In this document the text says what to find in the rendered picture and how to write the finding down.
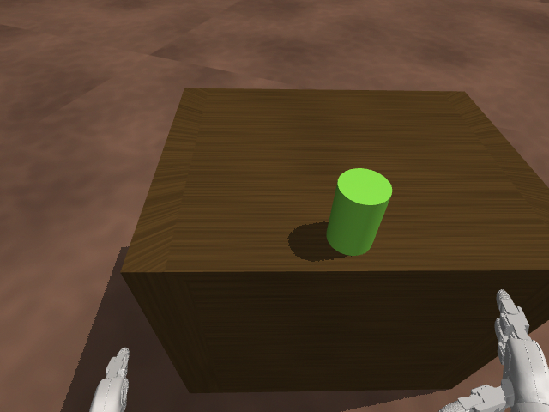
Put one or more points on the right robot hand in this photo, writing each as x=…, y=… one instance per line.
x=526, y=373

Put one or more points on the left robot hand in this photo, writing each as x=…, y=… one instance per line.
x=111, y=392

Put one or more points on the can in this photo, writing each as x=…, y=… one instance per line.
x=361, y=198

